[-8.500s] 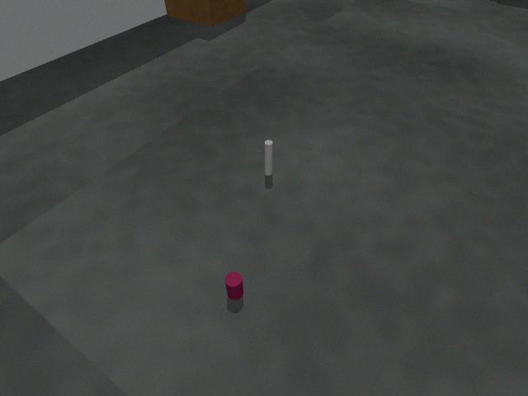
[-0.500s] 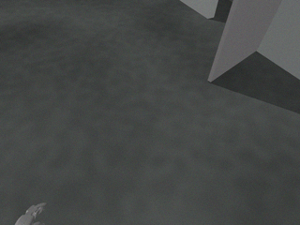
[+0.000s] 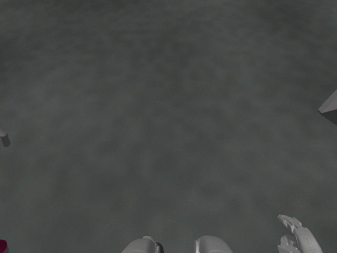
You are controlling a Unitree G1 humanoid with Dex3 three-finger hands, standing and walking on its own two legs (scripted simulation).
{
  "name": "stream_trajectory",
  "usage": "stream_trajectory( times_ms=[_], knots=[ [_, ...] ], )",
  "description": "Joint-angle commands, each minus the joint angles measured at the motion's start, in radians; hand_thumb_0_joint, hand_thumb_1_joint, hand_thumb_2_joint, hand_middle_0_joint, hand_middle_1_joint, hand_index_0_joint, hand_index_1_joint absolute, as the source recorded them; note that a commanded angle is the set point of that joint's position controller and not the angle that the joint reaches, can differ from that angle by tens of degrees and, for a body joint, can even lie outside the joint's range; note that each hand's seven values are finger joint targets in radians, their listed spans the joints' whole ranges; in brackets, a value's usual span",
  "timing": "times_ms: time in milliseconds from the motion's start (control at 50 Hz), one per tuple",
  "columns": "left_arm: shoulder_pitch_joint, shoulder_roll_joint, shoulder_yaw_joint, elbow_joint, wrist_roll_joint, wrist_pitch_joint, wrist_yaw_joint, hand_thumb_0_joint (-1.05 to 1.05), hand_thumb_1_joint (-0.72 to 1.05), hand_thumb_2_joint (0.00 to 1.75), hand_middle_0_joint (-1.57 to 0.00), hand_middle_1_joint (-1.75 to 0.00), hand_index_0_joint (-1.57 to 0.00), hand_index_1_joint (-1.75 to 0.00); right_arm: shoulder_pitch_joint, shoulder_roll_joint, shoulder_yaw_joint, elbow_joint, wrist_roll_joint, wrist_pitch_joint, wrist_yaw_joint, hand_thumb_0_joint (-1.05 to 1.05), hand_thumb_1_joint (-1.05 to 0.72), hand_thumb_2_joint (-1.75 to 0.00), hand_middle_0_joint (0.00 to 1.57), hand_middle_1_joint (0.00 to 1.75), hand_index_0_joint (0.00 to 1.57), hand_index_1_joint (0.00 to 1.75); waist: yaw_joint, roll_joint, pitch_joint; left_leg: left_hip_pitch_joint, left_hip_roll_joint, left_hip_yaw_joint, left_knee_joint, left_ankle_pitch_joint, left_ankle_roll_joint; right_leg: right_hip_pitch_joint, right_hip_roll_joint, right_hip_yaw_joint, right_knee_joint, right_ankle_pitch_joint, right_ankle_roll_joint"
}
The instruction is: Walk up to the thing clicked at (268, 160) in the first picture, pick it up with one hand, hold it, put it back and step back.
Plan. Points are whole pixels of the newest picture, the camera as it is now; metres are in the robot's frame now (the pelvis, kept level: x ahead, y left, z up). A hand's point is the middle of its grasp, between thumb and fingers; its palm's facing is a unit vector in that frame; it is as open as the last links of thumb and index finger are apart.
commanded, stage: walk up
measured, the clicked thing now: out of the picture +0.84 +1.21 -0.64
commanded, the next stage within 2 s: stand in 1.98 s
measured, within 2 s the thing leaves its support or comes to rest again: neither
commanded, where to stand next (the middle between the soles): +0.03 +0.09 m, yaw +44 degrees
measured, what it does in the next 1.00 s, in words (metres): walks backwards, turning left: right foot, then left foot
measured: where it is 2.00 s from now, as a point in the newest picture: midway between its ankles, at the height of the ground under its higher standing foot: outside the picture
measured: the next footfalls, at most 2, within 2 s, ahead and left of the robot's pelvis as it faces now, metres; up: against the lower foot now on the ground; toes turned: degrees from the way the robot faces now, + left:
right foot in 0.18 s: +0.16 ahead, -0.16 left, +0.00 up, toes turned +5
left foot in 0.64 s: -0.08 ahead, +0.17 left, +0.00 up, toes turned +39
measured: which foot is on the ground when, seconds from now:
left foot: down 0.00-0.18, up 0.20-0.62, down 0.64-1.00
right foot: up 0.00-0.16, down 0.18-0.68, up 0.70-1.00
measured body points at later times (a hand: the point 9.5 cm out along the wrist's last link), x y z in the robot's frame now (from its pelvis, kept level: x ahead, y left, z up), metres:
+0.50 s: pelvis -0.02 -0.05 +0.00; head +0.03 -0.08 +0.45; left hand -0.05 +0.32 -0.05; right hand +0.16 -0.35 -0.13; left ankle -0.11 +0.13 -0.64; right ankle +0.12 -0.16 -0.72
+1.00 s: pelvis -0.09 +0.05 +0.01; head -0.09 +0.09 +0.46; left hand -0.28 +0.34 -0.12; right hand +0.16 -0.18 -0.08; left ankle -0.12 +0.13 -0.72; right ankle +0.02 -0.04 -0.67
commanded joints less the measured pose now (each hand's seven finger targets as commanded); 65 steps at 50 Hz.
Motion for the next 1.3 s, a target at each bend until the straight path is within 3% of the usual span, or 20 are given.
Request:
stream_trajectory(
  times_ms=[0,80,120,140,160,200,320,460,540,600,640,660,680,780,940,1120,1180,1220,1240,1280],
  knots=[
    [0.055,0.271,0.077,-0.082,-0.017,-0.038,0.023,0.00,0.90,0.90,-0.20,-0.30,-0.20,-0.30,0.049,-0.216,-0.072,-0.087,-0.009,-0.015,-0.033,0.00,-0.90,-0.90,0.20,0.30,0.20,0.30,-0.056,0.036,-0.243,0.130,0.188,-0.197,-0.201,0.489,0.144,-0.081,-0.045,0.133,-0.222,0.093,-0.069],
    [0.151,0.246,0.093,-0.057,-0.029,-0.059,0.054,0.00,0.90,0.90,-0.20,-0.30,-0.20,-0.30,0.036,-0.228,-0.093,-0.122,-0.041,-0.009,0.009,0.00,-0.90,-0.90,0.20,0.30,0.20,0.30,-0.056,0.160,-0.272,0.060,0.119,-0.220,-0.070,0.713,0.132,0.050,0.010,0.026,-0.562,0.248,-0.075],
    [0.272,0.252,0.104,-0.021,-0.012,-0.072,0.060,0.00,0.90,0.90,-0.20,-0.30,-0.20,-0.30,-0.060,-0.210,-0.091,-0.154,-0.034,-0.010,0.011,0.00,-0.90,-0.90,0.20,0.30,0.20,0.30,0.038,0.069,-0.383,-0.144,0.080,-0.248,0.060,0.337,0.085,0.348,-0.001,0.033,-0.752,0.527,-0.098],
    [0.302,0.319,0.127,-0.013,0.015,-0.078,0.062,0.00,0.90,0.90,-0.20,-0.30,-0.20,-0.30,-0.071,-0.149,-0.071,-0.168,-0.026,-0.007,0.009,0.00,-0.90,-0.90,0.20,0.30,0.20,0.30,0.091,-0.105,-0.374,-0.330,-0.016,-0.236,0.192,0.016,0.026,0.449,-0.096,0.152,-0.820,0.595,-0.132],
    [0.239,0.411,0.147,-0.060,0.036,-0.077,0.066,0.00,0.90,0.90,-0.20,-0.30,-0.20,-0.30,0.049,-0.097,-0.056,-0.165,-0.027,-0.002,0.005,0.00,-0.90,-0.90,0.20,0.30,0.20,0.30,0.055,-0.348,-0.413,-0.350,-0.117,-0.208,0.415,-0.400,-0.050,0.346,-0.418,0.466,-0.961,0.514,-0.178],
    [-0.060,0.452,0.153,-0.147,0.041,-0.062,0.072,0.00,0.90,0.90,-0.20,-0.30,-0.20,-0.30,0.186,-0.236,-0.108,-0.087,-0.046,0.034,0.007,0.00,-0.90,-0.90,0.20,0.30,0.20,0.30,-0.071,-0.210,-0.255,-0.264,-0.016,-0.236,0.642,-0.258,-0.075,-0.015,-0.556,0.624,-1.137,0.019,-0.330],
    [0.007,0.352,0.151,-0.081,0.032,-0.080,0.078,0.00,0.90,0.90,-0.20,-0.30,-0.20,-0.30,0.225,-0.222,-0.102,-0.004,-0.038,0.012,0.058,0.00,-0.90,-0.90,0.20,0.30,0.20,0.30,-0.047,-0.165,-0.300,-0.318,0.033,-0.214,0.698,-0.071,-0.123,0.204,-0.313,0.181,-0.954,0.301,-0.209],
    [0.124,0.439,0.182,-0.057,0.044,-0.098,0.072,0.00,0.90,0.90,-0.20,-0.30,-0.20,-0.30,0.103,-0.232,-0.088,-0.020,-0.042,0.016,0.063,0.00,-0.90,-0.90,0.20,0.30,0.20,0.30,0.041,-0.197,-0.273,-0.348,0.137,-0.154,0.422,-0.169,-0.140,0.337,-0.398,0.122,-0.935,0.335,-0.294],
    [0.002,0.493,0.190,-0.074,0.058,-0.102,0.063,0.00,0.90,0.90,-0.20,-0.30,-0.20,-0.30,0.139,-0.247,-0.095,0.025,-0.020,0.007,0.074,0.00,-0.90,-0.90,0.20,0.30,0.20,0.30,-0.011,-0.256,-0.283,-0.130,0.159,-0.093,0.266,-0.270,-0.106,0.122,-0.428,0.048,-0.951,0.124,-0.300],
    [-0.103,0.492,0.184,-0.069,0.062,-0.085,0.058,0.00,0.90,0.90,-0.20,-0.30,-0.20,-0.30,0.333,-0.270,-0.112,0.117,-0.002,0.006,0.073,0.00,-0.90,-0.90,0.20,0.30,0.20,0.30,-0.128,-0.205,-0.349,0.152,0.109,-0.008,0.128,-0.225,-0.062,-0.099,-0.405,-0.028,-0.843,-0.078,-0.237],
    [-0.083,0.359,0.137,-0.055,0.049,-0.058,0.050,0.00,0.90,0.90,-0.20,-0.30,-0.20,-0.30,0.454,-0.341,-0.138,0.174,-0.022,0.011,0.050,0.00,-0.90,-0.90,0.20,0.30,0.20,0.30,-0.204,0.154,-0.271,0.316,0.066,-0.176,-0.049,-0.359,0.006,-0.418,-0.240,-0.115,-0.424,-0.138,-0.141],
    [-0.063,0.281,0.105,-0.069,0.028,-0.050,0.045,0.00,0.90,0.90,-0.20,-0.30,-0.20,-0.30,0.376,-0.423,-0.134,0.128,-0.033,0.009,0.036,0.00,-0.90,-0.90,0.20,0.30,0.20,0.30,-0.178,0.464,-0.165,0.069,0.263,-0.655,-0.385,-0.810,0.092,-0.541,-0.082,-0.140,-0.101,-0.097,-0.093],
    [-0.164,0.390,0.129,-0.079,0.030,-0.058,0.057,0.00,0.90,0.90,-0.20,-0.30,-0.20,-0.30,0.232,-0.506,-0.139,0.095,-0.018,0.003,0.034,0.00,-0.90,-0.90,0.20,0.30,0.20,0.30,-0.171,0.382,-0.056,-0.173,0.342,-0.876,-0.583,-0.948,0.170,-0.474,-0.083,0.022,-0.093,-0.024,-0.104],
    [0.134,0.359,0.129,0.107,0.017,-0.057,0.025,0.00,0.90,0.90,-0.20,-0.30,-0.20,-0.30,0.062,-0.352,-0.082,0.077,-0.007,-0.041,-0.010,0.00,-0.90,-0.90,0.20,0.30,0.20,0.30,-0.002,0.235,-0.130,-0.124,0.158,-0.482,-0.324,-0.502,0.059,-0.260,-0.116,0.061,-0.131,0.255,-0.094],
    [-0.002,0.305,0.103,0.039,0.048,-0.058,-0.018,0.00,0.90,0.90,-0.20,-0.30,-0.20,-0.30,0.225,-0.301,-0.064,0.129,0.011,-0.109,-0.050,0.00,-0.90,-0.90,0.20,0.30,0.20,0.30,-0.066,0.091,-0.213,0.169,0.250,-0.607,-0.290,-0.292,0.118,-0.299,-0.073,0.141,-0.372,0.237,-0.096],
    [0.044,0.228,0.071,0.047,0.027,-0.090,-0.003,0.00,0.90,0.90,-0.20,-0.30,-0.20,-0.30,0.182,-0.258,-0.036,0.121,0.021,-0.124,-0.067,0.00,-0.90,-0.90,0.20,0.30,0.20,0.30,-0.030,0.110,-0.283,0.136,0.215,-0.450,-0.046,0.597,0.108,0.025,-0.007,0.099,-0.686,0.235,-0.128],
    [0.106,0.318,0.090,0.062,0.038,-0.116,0.007,0.00,0.90,0.90,-0.20,-0.30,-0.20,-0.30,0.131,-0.183,-0.011,0.104,0.050,-0.115,-0.064,0.00,-0.90,-0.90,0.20,0.30,0.20,0.30,0.008,-0.060,-0.383,-0.041,0.036,-0.280,0.165,0.324,-0.023,0.344,-0.177,0.305,-0.851,0.692,-0.223],
    [0.029,0.367,0.097,0.038,0.030,-0.110,0.002,0.00,0.90,0.90,-0.20,-0.30,-0.20,-0.30,0.143,-0.202,-0.019,0.124,0.033,-0.104,-0.071,0.00,-0.90,-0.90,0.20,0.30,0.20,0.30,-0.013,-0.148,-0.320,-0.128,-0.013,-0.134,0.238,-0.249,-0.055,0.293,-0.387,0.473,-0.899,0.629,-0.376],
    [-0.026,0.363,0.094,0.027,0.030,-0.105,-0.002,0.00,0.90,0.90,-0.20,-0.30,-0.20,-0.30,0.163,-0.215,-0.027,0.150,0.026,-0.104,-0.068,0.00,-0.90,-0.90,0.20,0.30,0.20,0.30,-0.039,-0.177,-0.274,-0.077,0.020,-0.130,0.217,-0.297,-0.053,0.199,-0.407,0.480,-0.897,0.579,-0.390],
    [-0.061,0.327,0.076,0.015,0.036,-0.087,-0.005,0.00,0.90,0.90,-0.20,-0.30,-0.20,-0.30,0.169,-0.215,-0.034,0.185,0.026,-0.114,-0.050,0.00,-0.90,-0.90,0.20,0.30,0.20,0.30,-0.060,-0.164,-0.224,0.035,-0.004,-0.120,0.004,-0.206,-0.033,0.098,-0.262,0.290,-0.857,0.459,-0.286]
  ],
)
